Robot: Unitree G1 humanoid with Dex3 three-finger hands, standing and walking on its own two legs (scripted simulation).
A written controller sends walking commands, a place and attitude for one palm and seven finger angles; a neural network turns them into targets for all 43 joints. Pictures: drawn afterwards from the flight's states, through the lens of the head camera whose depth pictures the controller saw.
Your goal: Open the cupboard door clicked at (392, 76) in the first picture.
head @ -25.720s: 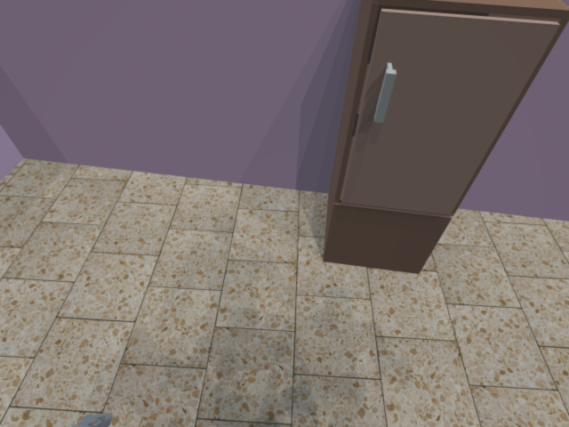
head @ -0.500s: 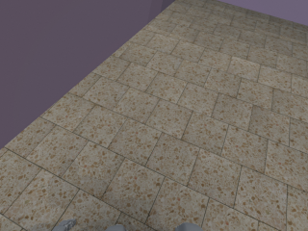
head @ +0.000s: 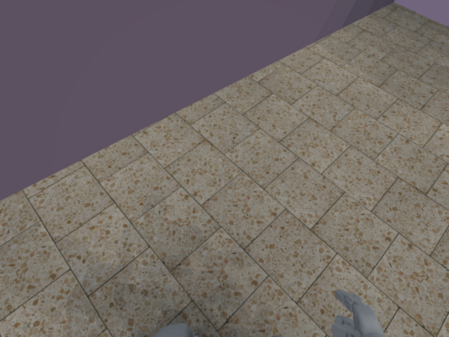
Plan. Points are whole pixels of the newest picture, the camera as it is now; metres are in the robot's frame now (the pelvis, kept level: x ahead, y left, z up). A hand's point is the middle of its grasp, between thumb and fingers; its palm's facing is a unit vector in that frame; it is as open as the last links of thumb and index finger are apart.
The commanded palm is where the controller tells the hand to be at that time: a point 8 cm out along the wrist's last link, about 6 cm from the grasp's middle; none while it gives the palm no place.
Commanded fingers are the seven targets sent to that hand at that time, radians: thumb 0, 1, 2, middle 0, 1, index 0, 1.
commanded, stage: turn to face it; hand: left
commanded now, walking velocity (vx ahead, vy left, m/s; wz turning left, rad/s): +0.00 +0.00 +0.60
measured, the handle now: out of the picture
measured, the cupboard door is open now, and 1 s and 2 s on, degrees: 41 41 41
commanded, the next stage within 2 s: none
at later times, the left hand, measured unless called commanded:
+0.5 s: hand out of the picture +0.05 +0.16 -0.15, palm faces +0.30 -0.93 -0.23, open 7.4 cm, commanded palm none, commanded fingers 0.00 0.90 0.90 -0.20 -0.30 -0.20 -0.30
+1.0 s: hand out of the picture -0.03 +0.12 -0.14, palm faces +0.60 -0.75 -0.27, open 7.4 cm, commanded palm none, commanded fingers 0.00 0.90 0.90 -0.20 -0.30 -0.20 -0.30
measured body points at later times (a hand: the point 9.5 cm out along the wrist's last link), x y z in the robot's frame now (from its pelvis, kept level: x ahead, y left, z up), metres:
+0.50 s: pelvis +0.02 -0.05 +0.01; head +0.07 -0.03 +0.46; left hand +0.03 +0.21 -0.13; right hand +0.18 -0.28 -0.12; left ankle -0.01 +0.07 -0.69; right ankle +0.04 -0.19 -0.72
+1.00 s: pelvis +0.04 -0.08 +0.02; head +0.09 -0.06 +0.47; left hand -0.06 +0.16 -0.12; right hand +0.28 -0.23 -0.12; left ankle -0.04 +0.02 -0.66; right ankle +0.10 -0.18 -0.72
